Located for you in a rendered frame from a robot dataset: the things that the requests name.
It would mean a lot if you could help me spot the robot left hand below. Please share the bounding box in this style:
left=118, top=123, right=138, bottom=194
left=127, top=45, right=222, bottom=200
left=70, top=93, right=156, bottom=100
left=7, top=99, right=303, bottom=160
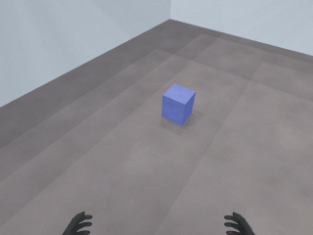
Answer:
left=63, top=211, right=93, bottom=235

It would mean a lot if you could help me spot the carton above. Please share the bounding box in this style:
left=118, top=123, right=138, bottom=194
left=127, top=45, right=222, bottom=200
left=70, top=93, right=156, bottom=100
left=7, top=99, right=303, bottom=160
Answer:
left=161, top=83, right=196, bottom=125

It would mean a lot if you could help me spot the robot right hand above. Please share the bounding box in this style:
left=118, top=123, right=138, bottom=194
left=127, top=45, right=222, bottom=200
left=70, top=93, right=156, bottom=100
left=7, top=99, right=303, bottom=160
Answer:
left=224, top=212, right=255, bottom=235

